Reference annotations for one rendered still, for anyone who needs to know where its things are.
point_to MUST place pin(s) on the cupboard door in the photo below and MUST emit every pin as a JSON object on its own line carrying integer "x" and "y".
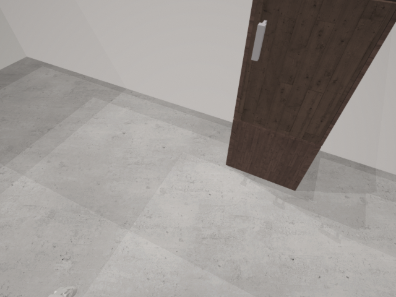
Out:
{"x": 312, "y": 52}

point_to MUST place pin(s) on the handle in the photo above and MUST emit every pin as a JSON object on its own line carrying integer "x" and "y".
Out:
{"x": 258, "y": 40}

